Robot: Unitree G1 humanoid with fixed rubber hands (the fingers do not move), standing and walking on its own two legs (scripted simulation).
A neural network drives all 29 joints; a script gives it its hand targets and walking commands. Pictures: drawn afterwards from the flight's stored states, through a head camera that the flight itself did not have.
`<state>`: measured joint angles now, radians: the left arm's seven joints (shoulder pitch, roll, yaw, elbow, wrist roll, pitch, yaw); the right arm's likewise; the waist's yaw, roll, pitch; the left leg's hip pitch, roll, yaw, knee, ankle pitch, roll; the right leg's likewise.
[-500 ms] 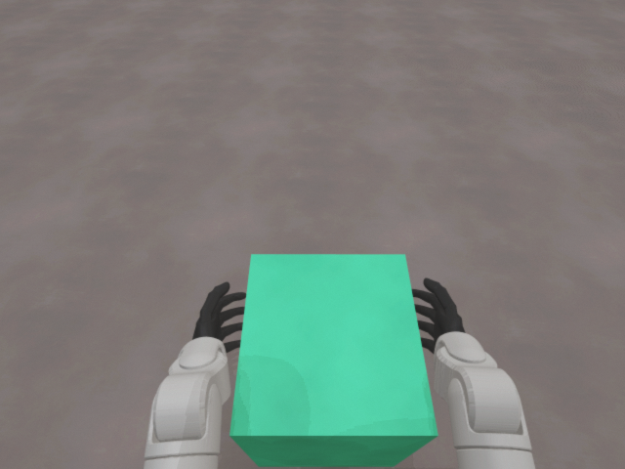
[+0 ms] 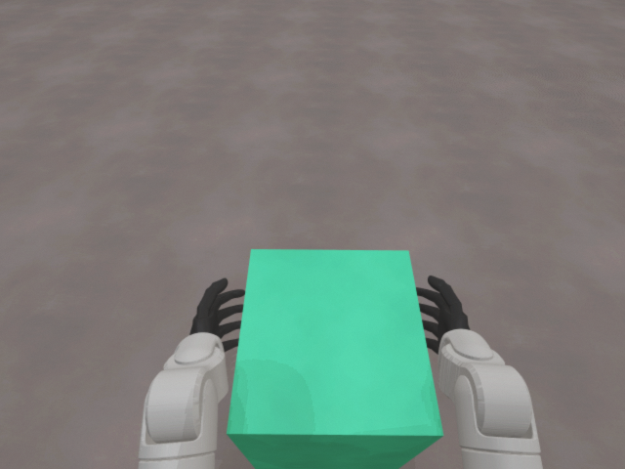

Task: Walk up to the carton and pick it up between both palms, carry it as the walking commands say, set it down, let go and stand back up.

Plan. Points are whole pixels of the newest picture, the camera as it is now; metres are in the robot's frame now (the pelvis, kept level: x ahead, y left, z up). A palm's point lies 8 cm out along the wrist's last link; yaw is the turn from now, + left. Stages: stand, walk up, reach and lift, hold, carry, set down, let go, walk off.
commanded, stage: carry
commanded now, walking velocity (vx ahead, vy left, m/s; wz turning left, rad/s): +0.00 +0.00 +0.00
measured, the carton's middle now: (327, 367) +0.27 +0.00 -0.01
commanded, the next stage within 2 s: none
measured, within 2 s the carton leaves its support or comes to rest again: neither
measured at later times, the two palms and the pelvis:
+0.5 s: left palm (184, 360) +0.23 +0.16 +0.08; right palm (440, 352) +0.24 -0.13 +0.08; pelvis +0.00 +0.01 -0.01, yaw +1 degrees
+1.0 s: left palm (171, 368) +0.23 +0.18 +0.08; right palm (429, 358) +0.23 -0.11 +0.07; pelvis -0.01 +0.02 -0.02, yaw +2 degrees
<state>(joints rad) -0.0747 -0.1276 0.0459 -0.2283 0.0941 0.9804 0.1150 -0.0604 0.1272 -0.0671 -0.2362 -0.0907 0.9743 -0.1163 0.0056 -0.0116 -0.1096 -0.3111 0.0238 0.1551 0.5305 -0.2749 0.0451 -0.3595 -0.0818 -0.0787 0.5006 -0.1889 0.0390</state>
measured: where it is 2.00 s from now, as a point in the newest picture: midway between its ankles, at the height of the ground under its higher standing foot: outside the picture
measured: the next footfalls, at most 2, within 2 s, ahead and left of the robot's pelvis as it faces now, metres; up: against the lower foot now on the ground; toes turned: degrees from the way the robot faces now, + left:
none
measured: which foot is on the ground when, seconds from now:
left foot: down 0.00-1.00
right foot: down 0.00-1.00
